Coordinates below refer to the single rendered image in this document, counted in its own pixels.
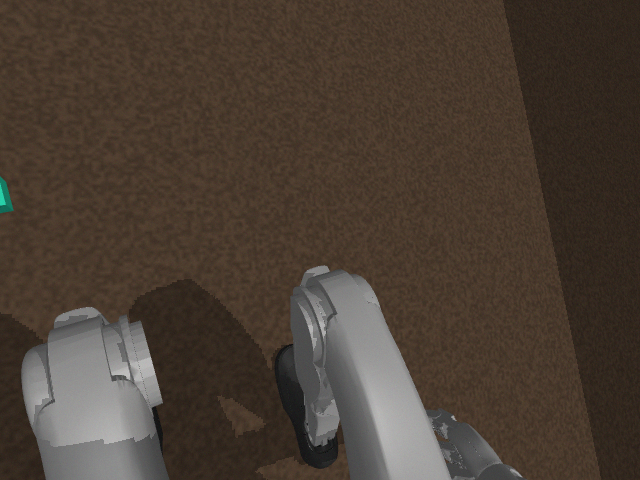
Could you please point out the right robot hand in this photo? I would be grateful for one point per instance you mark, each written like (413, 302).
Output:
(467, 451)

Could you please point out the right robot arm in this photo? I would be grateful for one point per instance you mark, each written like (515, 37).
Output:
(500, 472)

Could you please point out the small box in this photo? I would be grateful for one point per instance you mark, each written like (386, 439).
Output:
(5, 201)

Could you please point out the right robot foot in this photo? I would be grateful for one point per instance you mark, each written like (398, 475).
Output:
(292, 398)

